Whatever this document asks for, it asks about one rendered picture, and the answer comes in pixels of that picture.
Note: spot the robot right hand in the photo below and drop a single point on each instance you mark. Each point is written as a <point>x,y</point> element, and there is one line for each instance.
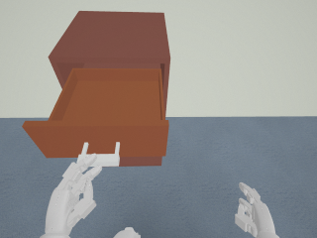
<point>257,218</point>

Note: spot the drawer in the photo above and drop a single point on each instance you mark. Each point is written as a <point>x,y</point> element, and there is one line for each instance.
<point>103,106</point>

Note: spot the cabinet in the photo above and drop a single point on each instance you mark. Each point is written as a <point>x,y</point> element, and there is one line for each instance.
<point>113,39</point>

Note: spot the robot left hand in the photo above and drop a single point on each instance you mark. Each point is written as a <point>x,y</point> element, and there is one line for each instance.
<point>65,197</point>

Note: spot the handle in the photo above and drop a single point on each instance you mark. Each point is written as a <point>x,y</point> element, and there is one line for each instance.
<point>105,160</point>

